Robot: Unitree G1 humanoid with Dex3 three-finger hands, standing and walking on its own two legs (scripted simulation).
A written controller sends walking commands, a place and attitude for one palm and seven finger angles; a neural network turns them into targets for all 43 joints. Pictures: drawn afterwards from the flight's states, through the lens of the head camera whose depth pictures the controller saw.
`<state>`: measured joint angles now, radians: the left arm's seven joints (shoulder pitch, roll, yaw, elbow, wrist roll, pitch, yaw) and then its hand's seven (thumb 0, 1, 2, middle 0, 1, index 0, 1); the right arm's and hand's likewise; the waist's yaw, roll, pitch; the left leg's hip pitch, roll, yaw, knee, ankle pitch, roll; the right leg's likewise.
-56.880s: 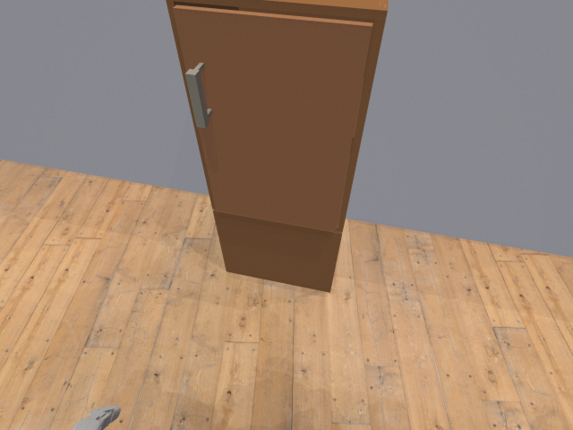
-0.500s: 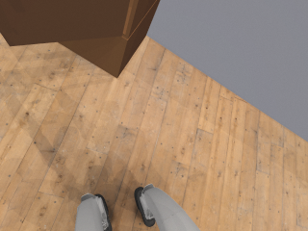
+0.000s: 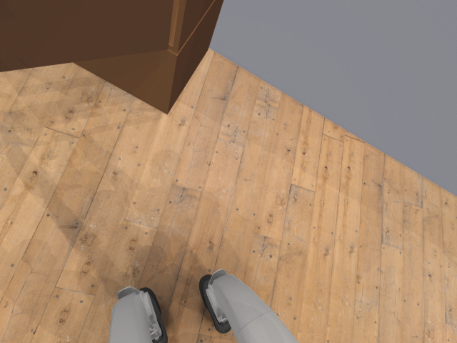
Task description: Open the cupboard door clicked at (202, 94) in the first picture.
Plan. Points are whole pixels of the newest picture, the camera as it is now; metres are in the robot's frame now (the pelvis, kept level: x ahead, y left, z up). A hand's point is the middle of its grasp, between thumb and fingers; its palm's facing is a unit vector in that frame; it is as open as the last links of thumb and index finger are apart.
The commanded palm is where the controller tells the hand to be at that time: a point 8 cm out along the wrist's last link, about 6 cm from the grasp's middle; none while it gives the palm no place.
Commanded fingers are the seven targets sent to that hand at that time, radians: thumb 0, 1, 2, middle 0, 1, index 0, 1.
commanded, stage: move the hooked fingers beside the handle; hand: left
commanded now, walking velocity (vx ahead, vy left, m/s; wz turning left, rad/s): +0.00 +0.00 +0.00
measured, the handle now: out of the picture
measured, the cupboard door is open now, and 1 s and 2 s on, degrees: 47 47 47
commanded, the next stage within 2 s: none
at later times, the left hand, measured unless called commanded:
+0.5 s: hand out of the picture +0.65 +0.29 +0.15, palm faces +0.10 -0.99 +0.02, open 14.0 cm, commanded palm +0.70 +0.27 +0.14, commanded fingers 0.00 -0.50 0.30 -0.30 -1.20 -0.30 -1.20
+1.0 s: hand out of the picture +0.64 +0.28 +0.15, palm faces +0.12 -0.99 +0.01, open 14.0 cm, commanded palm +0.69 +0.27 +0.14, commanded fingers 0.00 -0.50 0.30 -0.30 -1.20 -0.30 -1.20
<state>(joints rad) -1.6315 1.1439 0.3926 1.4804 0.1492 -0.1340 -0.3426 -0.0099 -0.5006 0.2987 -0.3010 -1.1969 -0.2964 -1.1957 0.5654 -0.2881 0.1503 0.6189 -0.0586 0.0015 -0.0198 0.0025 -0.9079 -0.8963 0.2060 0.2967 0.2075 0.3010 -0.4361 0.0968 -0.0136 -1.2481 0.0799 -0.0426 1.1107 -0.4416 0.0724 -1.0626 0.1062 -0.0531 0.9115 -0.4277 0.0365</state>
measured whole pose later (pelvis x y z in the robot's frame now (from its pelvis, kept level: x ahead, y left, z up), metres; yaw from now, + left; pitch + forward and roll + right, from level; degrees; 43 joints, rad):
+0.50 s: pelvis +0.02 +0.01 +0.01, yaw +1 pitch +33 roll -12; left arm -1.66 1.09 0.37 1.45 0.15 -0.09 -0.34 -0.01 -0.50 0.30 -0.30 -1.20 -0.29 -1.20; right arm 0.59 -0.26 0.13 0.62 -0.07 0.01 -0.01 0.00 -0.91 -0.90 0.21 0.30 0.21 0.30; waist -0.42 0.10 -0.02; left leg -1.21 0.07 -0.07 1.08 -0.46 0.07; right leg -1.00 0.10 -0.08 0.85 -0.42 0.03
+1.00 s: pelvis +0.01 +0.01 +0.00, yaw +0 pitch +33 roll -12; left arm -1.68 1.15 0.39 1.50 0.19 -0.11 -0.33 -0.01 -0.50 0.30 -0.30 -1.20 -0.30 -1.20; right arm 0.62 -0.26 0.14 0.62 -0.08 0.03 0.01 0.00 -0.91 -0.90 0.21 0.30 0.21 0.30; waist -0.45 0.10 -0.02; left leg -1.24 0.07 -0.06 1.10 -0.45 0.08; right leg -1.04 0.10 -0.07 0.88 -0.42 0.04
